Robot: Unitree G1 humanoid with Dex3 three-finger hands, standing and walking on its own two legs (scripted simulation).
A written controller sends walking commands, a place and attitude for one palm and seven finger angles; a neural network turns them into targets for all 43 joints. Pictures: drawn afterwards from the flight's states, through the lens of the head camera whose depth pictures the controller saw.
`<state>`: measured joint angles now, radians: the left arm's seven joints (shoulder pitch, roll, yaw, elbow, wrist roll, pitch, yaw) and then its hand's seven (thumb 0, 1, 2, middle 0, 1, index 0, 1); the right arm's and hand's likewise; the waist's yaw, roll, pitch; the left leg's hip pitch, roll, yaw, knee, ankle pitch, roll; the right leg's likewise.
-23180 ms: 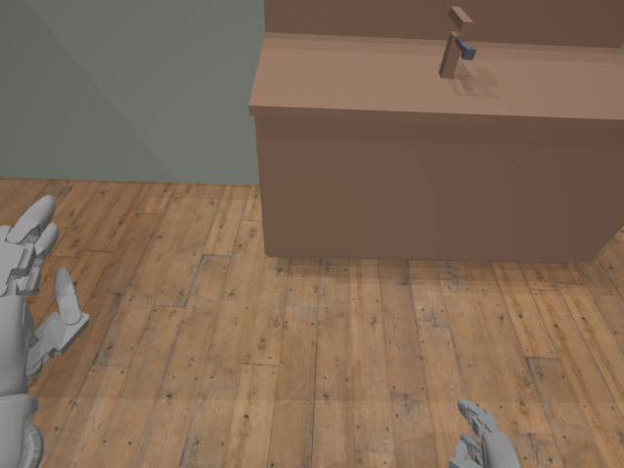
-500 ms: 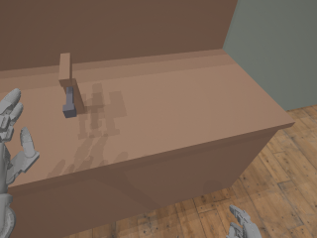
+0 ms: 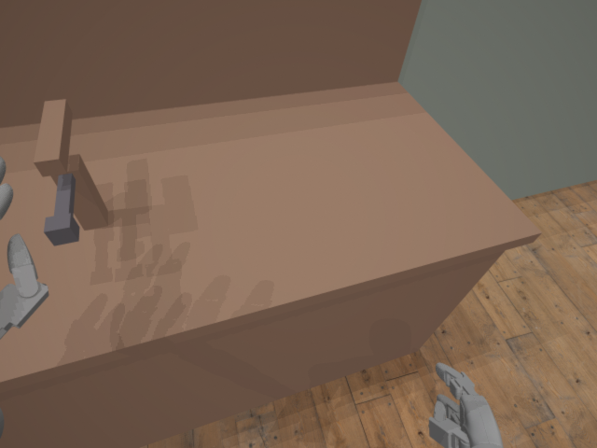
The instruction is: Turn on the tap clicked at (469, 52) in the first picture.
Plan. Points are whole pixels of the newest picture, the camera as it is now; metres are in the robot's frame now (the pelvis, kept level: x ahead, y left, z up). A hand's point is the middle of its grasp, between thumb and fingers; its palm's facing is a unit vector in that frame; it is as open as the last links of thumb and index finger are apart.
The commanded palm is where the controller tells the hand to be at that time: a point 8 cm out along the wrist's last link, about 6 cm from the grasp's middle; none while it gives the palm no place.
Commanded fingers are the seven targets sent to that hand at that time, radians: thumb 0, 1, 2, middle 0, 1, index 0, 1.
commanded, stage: come to a stop and stand still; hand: left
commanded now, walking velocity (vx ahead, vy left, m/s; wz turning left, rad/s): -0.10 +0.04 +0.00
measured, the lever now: (62, 229) +0.33 +0.33 +0.10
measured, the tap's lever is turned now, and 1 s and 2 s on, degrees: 0 0 0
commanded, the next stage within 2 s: look again from close up in 1.42 s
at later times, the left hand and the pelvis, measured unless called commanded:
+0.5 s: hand (89, 274) +0.23 +0.23 +0.17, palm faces +0.42 -0.83 -0.37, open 7.5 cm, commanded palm +0.18 +0.26 +0.19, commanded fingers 0.00 0.90 0.90 -0.20 -0.30 -0.20 -0.30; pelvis +0.02 -0.02 +0.01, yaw +2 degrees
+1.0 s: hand (67, 291) +0.23 +0.26 +0.13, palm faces +0.36 -0.86 -0.37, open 7.5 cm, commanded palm +0.17 +0.29 +0.19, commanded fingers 0.00 0.90 0.90 -0.20 -0.30 -0.20 -0.30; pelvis +0.02 +0.00 +0.01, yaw +3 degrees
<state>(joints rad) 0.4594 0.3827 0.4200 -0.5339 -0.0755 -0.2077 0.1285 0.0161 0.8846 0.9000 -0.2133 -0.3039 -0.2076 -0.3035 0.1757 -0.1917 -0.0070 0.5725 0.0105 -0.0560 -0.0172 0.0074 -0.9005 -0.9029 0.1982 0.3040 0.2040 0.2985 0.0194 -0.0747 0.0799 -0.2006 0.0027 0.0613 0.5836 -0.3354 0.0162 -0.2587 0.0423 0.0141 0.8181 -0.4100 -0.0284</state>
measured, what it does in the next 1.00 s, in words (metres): steps on the spot: right foot, then left foot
